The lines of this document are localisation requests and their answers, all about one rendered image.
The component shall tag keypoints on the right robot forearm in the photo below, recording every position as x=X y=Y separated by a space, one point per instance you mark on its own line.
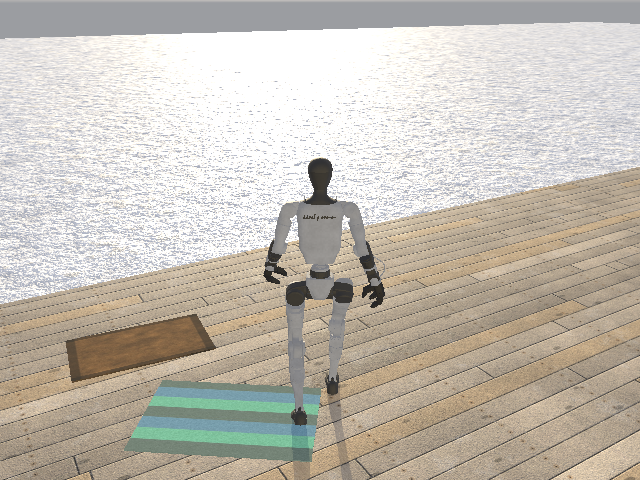
x=370 y=268

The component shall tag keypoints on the humanoid robot head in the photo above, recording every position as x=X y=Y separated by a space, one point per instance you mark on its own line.
x=320 y=173

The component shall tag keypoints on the left robot forearm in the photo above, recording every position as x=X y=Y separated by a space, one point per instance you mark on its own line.
x=272 y=259

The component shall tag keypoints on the right robot hand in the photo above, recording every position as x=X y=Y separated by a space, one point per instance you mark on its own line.
x=378 y=292

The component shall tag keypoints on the robot left upper arm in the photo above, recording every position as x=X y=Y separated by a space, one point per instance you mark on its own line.
x=288 y=210

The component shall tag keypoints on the robot left thigh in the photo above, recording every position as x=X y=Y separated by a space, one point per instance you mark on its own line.
x=295 y=304

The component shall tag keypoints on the left robot hand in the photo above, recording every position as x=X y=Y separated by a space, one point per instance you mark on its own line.
x=278 y=270

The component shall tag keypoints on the robot right upper arm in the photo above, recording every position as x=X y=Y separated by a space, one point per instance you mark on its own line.
x=351 y=210

